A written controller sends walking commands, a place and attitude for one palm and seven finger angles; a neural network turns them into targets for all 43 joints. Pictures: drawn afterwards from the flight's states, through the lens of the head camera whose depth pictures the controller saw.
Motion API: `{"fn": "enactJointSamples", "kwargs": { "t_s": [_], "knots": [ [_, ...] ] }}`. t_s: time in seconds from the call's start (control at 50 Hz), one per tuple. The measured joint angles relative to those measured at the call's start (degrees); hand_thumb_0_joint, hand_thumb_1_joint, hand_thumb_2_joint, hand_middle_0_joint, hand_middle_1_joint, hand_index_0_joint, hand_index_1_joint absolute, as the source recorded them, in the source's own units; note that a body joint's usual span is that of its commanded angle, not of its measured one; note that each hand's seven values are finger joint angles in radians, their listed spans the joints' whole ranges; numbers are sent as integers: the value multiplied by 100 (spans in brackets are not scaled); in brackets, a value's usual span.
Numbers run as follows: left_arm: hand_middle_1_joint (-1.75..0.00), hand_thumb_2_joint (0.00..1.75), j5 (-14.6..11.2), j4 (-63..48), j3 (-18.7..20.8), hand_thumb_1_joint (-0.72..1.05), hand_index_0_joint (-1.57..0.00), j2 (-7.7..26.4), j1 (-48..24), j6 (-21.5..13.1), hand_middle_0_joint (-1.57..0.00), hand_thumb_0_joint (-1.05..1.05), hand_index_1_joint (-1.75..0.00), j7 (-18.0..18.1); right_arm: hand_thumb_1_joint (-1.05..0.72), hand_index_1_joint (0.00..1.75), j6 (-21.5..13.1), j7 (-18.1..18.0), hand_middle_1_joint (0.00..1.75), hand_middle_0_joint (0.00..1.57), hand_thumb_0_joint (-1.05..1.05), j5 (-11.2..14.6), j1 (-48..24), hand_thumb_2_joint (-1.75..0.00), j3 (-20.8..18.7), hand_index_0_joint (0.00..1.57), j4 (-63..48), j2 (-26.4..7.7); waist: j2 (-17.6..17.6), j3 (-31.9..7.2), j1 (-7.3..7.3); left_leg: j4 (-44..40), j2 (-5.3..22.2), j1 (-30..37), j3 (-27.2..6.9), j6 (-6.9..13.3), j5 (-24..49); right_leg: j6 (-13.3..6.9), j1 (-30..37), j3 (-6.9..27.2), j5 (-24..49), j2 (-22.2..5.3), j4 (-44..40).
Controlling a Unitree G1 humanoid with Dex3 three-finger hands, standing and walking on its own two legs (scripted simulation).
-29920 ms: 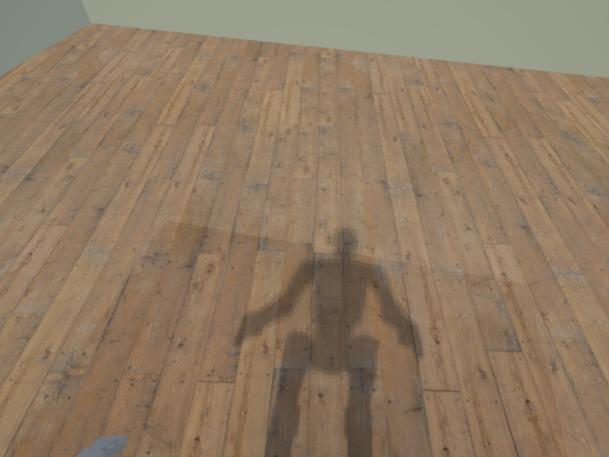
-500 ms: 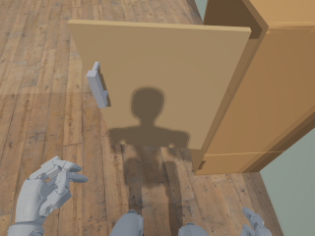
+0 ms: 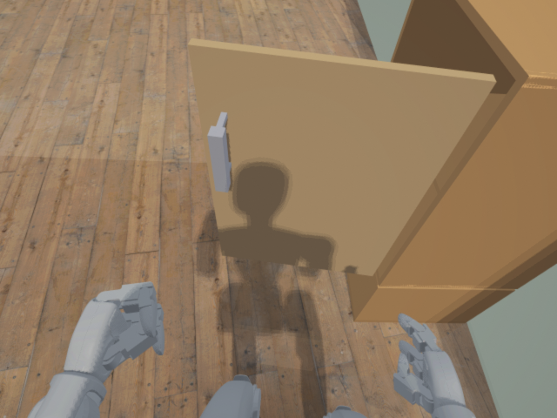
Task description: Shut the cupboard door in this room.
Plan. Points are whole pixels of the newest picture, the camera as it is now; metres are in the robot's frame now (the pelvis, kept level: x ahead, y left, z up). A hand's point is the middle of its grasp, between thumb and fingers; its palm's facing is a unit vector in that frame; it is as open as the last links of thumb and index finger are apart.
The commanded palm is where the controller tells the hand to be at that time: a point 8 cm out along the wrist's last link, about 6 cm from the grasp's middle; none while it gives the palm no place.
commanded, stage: raise the hand and make a fist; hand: left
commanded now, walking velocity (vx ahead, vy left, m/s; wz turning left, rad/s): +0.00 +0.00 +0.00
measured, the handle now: (222, 153) +0.51 +0.15 +0.06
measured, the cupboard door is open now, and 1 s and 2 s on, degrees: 83 83 83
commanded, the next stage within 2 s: bring the fist close to the handle in 0.54 s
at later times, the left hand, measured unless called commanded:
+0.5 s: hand (169, 315) +0.23 +0.16 +0.07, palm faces -0.01 -1.00 -0.05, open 3.1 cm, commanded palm +0.20 +0.21 +0.06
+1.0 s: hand (205, 274) +0.29 +0.13 +0.05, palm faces -0.09 -1.00 -0.02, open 3.1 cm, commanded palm +0.28 +0.19 +0.06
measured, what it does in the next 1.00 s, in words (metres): stands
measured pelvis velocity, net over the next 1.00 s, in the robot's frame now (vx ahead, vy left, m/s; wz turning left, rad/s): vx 0.01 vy -0.04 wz -0.01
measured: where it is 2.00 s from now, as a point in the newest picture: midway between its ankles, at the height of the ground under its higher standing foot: outside the picture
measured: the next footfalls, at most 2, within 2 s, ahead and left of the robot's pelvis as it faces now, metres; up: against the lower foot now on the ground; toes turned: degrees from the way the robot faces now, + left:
none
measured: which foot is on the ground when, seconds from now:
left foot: down 0.00-1.00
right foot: down 0.00-1.00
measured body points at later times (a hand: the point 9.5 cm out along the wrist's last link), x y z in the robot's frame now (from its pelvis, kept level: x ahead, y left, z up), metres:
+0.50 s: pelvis +0.00 -0.03 +0.00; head +0.06 -0.02 +0.45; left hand +0.22 +0.21 +0.07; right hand +0.17 -0.27 -0.07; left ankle +0.06 +0.06 -0.66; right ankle +0.00 -0.14 -0.66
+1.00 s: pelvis +0.01 -0.04 +0.00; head +0.08 -0.05 +0.45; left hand +0.29 +0.19 +0.06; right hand +0.18 -0.29 -0.09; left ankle +0.06 +0.06 -0.66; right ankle +0.00 -0.14 -0.66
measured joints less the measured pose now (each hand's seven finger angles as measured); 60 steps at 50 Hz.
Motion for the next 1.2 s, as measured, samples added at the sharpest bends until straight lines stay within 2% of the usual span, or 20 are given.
{"fn": "enactJointSamples", "kwargs": {
  "t_s": [0.04, 0.18, 0.34, 0.5, 0.54, 0.64, 0.7, 0.82, 0.9, 0.98, 1.14, 1.2],
  "knots": [
    [-147, 90, -10, -14, 2, 90, -127, 43, -20, 13, -126, 2, -147, -21, -90, 30, -18, -6, 30, 20, 1, -18, 49, -90, -2, 20, 19, -15, -30, 47, -9, 5, 12, 10, -12, -8, 1, -13, 15, -9, 5, 14, -4],
    [-149, 90, -152, -361, 286, 90, -129, 137, -45, -355, -129, 2, -149, 113, -90, 30, -24, 26, 30, 20, 1, -34, 270, -90, -95, 20, 239, -118, -1, 74, -58, -58, 44, 126, -53, -54, 7, -35, 140, -37, 26, 57, -95],
    [-150, 90, -200, 170, 168, 90, -130, 82, -66, 57, -129, 2, -150, -127, -90, 30, -12, -32, 30, 20, 1, 49, 409, -90, -172, 20, 280, -216, 59, 66, -177, -196, 71, 179, -14, -111, 65, -81, 119, 9, 46, 80, -131],
    [-150, 90, -254, -89, 259, 90, -130, 31, -7, -597, -129, 2, -150, 105, -90, 30, -113, -21, 30, 20, 1, -1, 354, -90, -247, 20, 405, -205, 34, 12, -131, -44, 119, 73, -76, -233, -12, -202, -8, -45, -89, 129, 88],
    [-150, 90, -259, 10, 253, 90, -130, 8, -66, -561, -129, 2, -150, 45, -90, 30, -76, -11, 30, 20, 1, 23, 295, -90, -251, 20, 418, -212, 73, -2, -118, -4, 123, 44, -97, -256, -29, -224, -38, -64, -122, 134, 140],
    [-150, 90, -269, 224, 98, 90, -130, -12, -32, -199, -129, 2, -150, -179, -90, 30, -5, -57, 30, 20, 1, 64, 217, -90, -236, 20, 350, -191, 109, -17, -99, -13, 142, 71, -90, -303, -45, -262, -43, -52, -162, 151, 179],
    [-150, 90, -276, 177, 68, 90, -130, -13, 3, -242, -129, 2, -150, -157, -90, 30, -27, -110, 30, 20, 1, 52, 211, -90, -230, 20, 325, -171, 90, -16, -80, -7, 161, 92, -95, -334, -67, -290, -30, -53, -188, 172, 195],
    [-150, 90, -293, 432, 309, 89, -130, 72, -676, -591, -130, 2, -150, -48, -90, 30, -65, -121, 30, 20, 1, 43, 129, -90, -203, 20, 467, -207, 81, -30, -35, 156, 183, -79, -160, -384, -129, -342, -181, -113, -268, 198, 353],
    [-150, 90, -324, 919, 374, 89, -130, 123, -1241, -288, -130, 2, -150, -206, -90, 30, 10, -117, 30, 20, 1, 92, 105, -90, -184, 20, 542, -249, 113, -12, -81, 160, 181, -127, -163, -383, -131, -338, -229, -115, -271, 197, 357],
    [-150, 90, -291, 1125, 268, 90, -130, 102, -1461, 40, -129, 2, -150, -237, -90, 30, 56, -136, 30, 20, 1, 104, 191, -90, -193, 20, 554, -268, 127, 0, -161, -14, 174, -3, -87, -355, -92, -302, -141, -38, -211, 186, 202],
    [-150, 90, -204, 1562, 527, 89, -130, 83, -1958, -270, -129, 2, -150, 90, -90, 30, 163, -64, 30, 20, 1, 48, 324, -90, -244, 20, 668, -251, -12, -40, -250, -216, 166, 130, 59, -316, -59, -259, -82, 108, -154, 169, 56],
    [-150, 90, -142, 1791, 508, 90, -130, 106, -2137, -258, -129, 2, -150, 112, -90, 30, 215, -21, 30, 20, 1, 59, 335, -90, -275, 20, 692, -281, 11, -13, -263, -231, 147, 123, 51, -291, -48, -238, -71, 99, -137, 152, 20]
  ]
}}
